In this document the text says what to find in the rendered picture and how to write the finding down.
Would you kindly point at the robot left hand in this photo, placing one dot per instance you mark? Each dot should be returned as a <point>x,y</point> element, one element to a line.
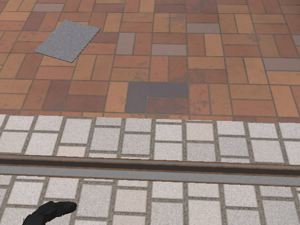
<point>48,211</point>

